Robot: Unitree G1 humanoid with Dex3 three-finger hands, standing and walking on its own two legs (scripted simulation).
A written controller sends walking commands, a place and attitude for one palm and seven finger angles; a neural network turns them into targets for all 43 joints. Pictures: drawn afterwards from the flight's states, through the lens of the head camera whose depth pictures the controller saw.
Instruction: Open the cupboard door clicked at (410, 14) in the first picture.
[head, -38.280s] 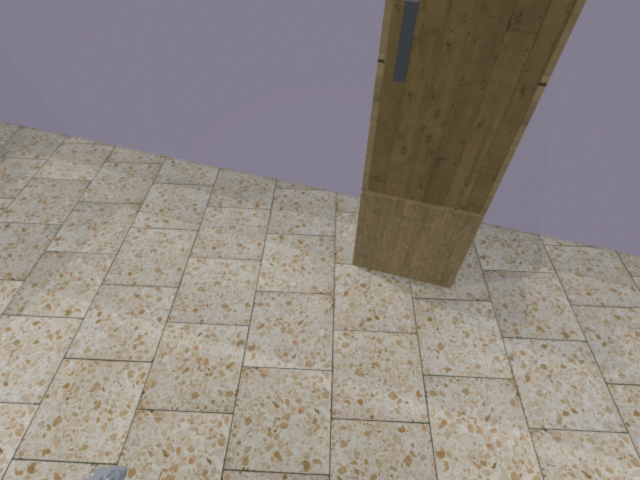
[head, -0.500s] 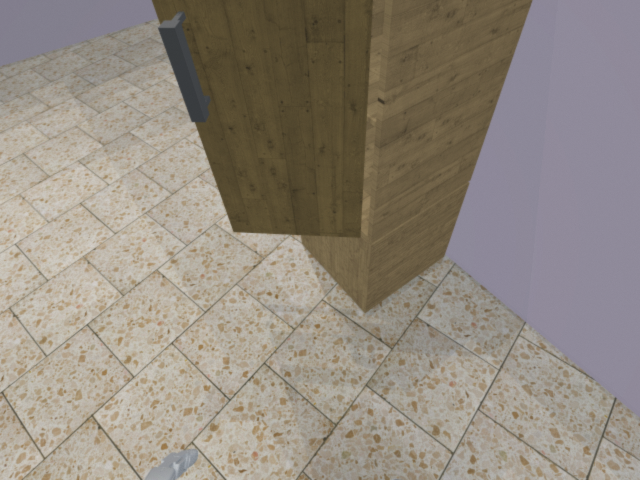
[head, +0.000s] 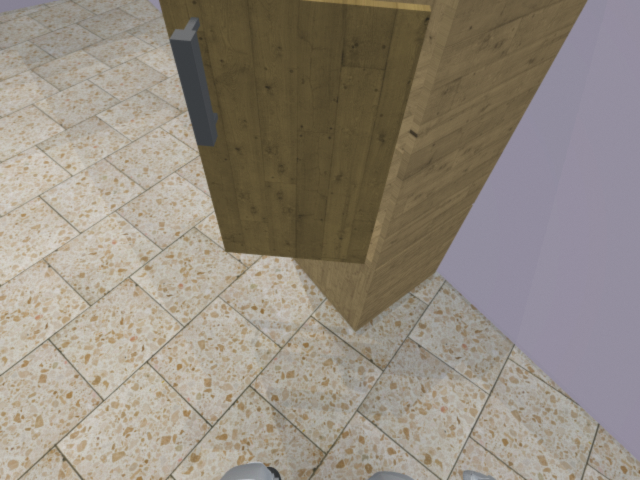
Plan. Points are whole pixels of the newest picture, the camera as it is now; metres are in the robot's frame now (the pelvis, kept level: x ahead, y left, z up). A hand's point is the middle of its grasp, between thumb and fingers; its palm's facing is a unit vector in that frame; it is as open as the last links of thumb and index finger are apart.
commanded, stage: come to a stop and stand still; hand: left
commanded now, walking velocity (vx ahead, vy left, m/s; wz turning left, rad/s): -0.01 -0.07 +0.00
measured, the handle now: (200, 85) +0.59 +0.23 +0.14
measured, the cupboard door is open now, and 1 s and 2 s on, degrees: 48 48 48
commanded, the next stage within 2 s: look again from close up in 0.54 s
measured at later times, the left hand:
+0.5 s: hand out of the picture +0.02 +0.15 -0.17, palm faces +0.01 -0.98 -0.20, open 7.3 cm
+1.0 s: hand out of the picture +0.02 +0.14 -0.16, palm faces -0.02 -0.97 -0.23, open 7.4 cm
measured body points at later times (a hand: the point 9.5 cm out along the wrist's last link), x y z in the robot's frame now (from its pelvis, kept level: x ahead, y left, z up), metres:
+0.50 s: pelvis -0.01 -0.03 +0.00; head +0.01 -0.02 +0.45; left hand +0.02 +0.20 -0.16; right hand -0.02 -0.26 -0.15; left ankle +0.00 +0.08 -0.73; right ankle -0.04 -0.16 -0.73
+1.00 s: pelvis -0.01 -0.04 +0.00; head +0.00 -0.06 +0.45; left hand +0.02 +0.19 -0.15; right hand +0.02 -0.27 -0.16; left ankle +0.00 +0.08 -0.73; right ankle -0.04 -0.16 -0.73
